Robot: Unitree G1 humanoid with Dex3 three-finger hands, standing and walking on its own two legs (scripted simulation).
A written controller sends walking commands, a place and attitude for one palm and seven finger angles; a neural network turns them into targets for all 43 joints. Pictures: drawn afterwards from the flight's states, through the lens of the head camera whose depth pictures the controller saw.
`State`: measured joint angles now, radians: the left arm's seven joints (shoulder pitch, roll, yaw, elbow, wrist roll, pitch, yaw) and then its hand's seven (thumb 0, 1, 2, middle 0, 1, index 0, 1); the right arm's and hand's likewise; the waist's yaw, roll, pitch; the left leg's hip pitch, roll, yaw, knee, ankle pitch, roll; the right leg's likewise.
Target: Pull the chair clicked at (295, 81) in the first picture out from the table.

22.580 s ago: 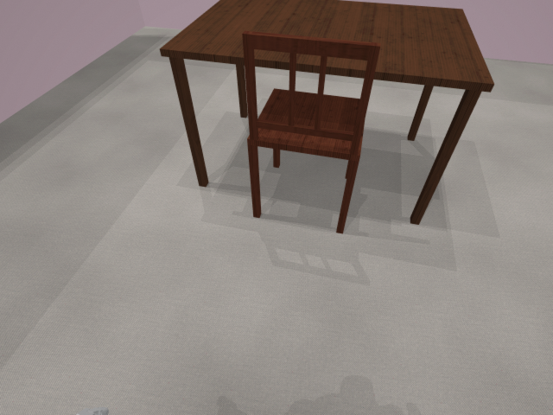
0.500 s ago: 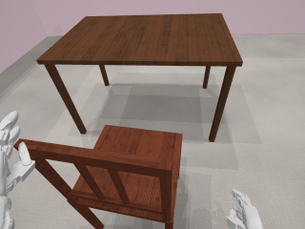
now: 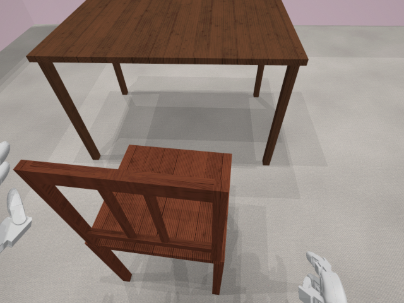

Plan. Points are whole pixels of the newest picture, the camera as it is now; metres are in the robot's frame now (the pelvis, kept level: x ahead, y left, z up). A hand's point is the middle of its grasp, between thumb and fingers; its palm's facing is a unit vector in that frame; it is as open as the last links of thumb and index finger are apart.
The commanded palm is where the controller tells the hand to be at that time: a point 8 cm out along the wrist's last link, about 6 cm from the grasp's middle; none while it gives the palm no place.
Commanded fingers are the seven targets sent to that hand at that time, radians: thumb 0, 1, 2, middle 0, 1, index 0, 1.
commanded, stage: step back with the hand held close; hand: left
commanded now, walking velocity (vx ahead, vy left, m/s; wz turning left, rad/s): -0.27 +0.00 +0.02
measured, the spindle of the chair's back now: (119, 214) +0.33 +0.24 -0.08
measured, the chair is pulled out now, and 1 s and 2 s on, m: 0.58 0.58 0.58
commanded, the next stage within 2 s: stop stepping back and stand still in 1.08 s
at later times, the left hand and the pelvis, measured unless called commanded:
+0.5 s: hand (7, 242) +0.16 +0.27 +0.17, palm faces +0.47 -0.75 -0.47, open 7.5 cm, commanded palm +0.10 +0.31 +0.18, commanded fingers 0.00 0.90 0.90 -0.20 -0.30 -0.20 -0.30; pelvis -0.03 +0.00 -0.01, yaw +1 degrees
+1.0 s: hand (11, 284) +0.11 +0.23 +0.17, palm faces +0.33 -0.79 -0.51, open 7.4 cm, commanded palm +0.06 +0.28 +0.18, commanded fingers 0.00 0.90 0.90 -0.20 -0.30 -0.20 -0.30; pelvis -0.09 -0.02 +0.00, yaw -1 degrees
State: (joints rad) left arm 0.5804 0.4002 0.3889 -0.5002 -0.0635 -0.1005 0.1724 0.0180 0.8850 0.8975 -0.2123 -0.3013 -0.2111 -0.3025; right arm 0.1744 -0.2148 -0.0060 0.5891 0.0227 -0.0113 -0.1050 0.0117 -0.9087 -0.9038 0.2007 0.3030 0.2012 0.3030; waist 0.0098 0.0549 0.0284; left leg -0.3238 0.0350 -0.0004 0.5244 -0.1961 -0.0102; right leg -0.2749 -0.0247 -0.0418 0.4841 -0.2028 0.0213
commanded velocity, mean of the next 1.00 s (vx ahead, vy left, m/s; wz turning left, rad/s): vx -0.37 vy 0.00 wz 0.01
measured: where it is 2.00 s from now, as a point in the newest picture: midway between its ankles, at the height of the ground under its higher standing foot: outside the picture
